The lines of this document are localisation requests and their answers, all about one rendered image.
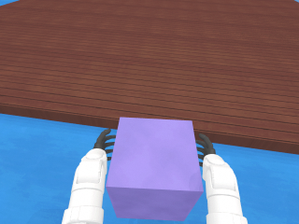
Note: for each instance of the right robot forearm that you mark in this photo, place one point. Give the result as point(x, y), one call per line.
point(223, 199)

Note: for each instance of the left robot forearm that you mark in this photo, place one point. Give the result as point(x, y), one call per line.
point(86, 200)

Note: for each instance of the carton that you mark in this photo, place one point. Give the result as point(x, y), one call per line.
point(154, 172)

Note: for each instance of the robot right hand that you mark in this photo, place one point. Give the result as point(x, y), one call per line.
point(207, 147)

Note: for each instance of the robot left hand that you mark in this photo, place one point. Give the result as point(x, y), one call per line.
point(101, 142)

